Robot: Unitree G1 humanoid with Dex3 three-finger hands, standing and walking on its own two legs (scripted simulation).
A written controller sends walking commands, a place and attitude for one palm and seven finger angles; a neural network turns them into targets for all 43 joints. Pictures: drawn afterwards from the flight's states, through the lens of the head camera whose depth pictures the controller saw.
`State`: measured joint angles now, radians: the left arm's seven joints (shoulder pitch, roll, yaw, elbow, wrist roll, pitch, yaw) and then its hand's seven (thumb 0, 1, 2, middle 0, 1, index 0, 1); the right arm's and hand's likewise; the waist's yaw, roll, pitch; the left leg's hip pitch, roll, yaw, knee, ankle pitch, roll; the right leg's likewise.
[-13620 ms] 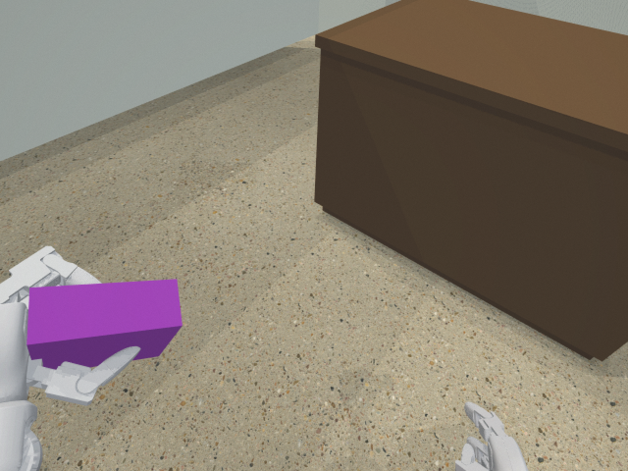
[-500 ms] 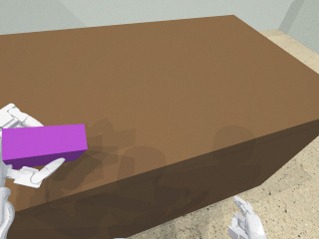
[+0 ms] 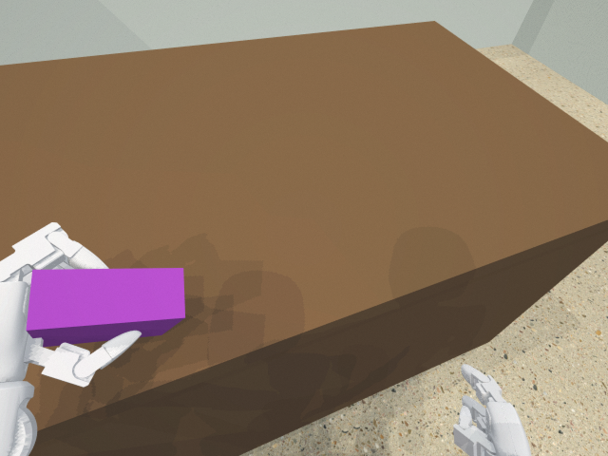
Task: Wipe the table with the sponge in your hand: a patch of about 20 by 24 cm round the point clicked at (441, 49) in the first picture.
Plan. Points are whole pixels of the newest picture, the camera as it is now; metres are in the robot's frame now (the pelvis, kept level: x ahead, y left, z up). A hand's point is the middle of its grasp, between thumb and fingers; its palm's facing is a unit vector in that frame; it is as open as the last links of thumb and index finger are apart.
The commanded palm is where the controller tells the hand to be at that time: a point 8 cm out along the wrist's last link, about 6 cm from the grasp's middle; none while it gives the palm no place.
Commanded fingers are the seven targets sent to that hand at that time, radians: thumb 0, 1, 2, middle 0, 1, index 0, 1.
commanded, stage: come to a stop and stand still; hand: left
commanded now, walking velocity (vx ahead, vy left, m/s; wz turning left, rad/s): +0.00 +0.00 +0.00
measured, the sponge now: (130, 307) +0.23 +0.19 +0.13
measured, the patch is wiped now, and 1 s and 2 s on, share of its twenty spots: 0.00 0.00 0.00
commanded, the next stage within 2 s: look again from close up in 0.42 s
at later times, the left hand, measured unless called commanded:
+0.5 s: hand (19, 285) +0.23 +0.29 +0.16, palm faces +0.40 -0.83 -0.38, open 9.2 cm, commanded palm +0.17 +0.32 +0.18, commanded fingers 0.00 0.10 1.30 -1.20 -1.60 -1.20 -1.60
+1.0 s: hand (34, 286) +0.23 +0.28 +0.16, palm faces +0.39 -0.82 -0.41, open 9.2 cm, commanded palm +0.17 +0.31 +0.18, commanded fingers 0.00 0.10 1.30 -1.20 -1.60 -1.20 -1.60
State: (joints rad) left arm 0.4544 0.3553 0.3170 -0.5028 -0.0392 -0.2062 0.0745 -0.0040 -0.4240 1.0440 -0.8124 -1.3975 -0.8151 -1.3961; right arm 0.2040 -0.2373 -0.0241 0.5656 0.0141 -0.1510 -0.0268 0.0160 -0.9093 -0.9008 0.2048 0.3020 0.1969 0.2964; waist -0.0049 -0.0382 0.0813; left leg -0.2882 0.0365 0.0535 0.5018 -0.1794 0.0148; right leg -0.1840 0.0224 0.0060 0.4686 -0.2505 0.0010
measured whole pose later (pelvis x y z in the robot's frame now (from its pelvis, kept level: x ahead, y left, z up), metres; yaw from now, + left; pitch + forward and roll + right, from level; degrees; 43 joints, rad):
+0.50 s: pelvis +0.02 +0.03 +0.00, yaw +1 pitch -1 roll -2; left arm 0.40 0.38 0.36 -0.49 -0.02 -0.19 0.10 0.00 -0.43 1.04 -0.82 -1.40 -0.82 -1.39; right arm 0.16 -0.15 0.04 0.57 0.01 -0.14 -0.02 0.01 -0.91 -0.90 0.21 0.30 0.20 0.30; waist 0.03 -0.04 0.10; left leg -0.27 -0.01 0.05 0.48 -0.19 0.06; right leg -0.13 -0.02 0.00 0.39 -0.23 0.05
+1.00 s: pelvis +0.02 +0.02 +0.01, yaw +2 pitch -1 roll -1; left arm 0.44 0.38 0.36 -0.49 -0.03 -0.19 0.11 0.00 -0.43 1.05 -0.82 -1.40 -0.82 -1.39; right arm 0.20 -0.19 0.01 0.58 0.02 -0.12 -0.04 0.02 -0.91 -0.90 0.21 0.30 0.20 0.30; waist 0.02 -0.02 0.10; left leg -0.25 -0.01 0.04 0.44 -0.18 0.04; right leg -0.12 -0.02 -0.01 0.37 -0.23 0.03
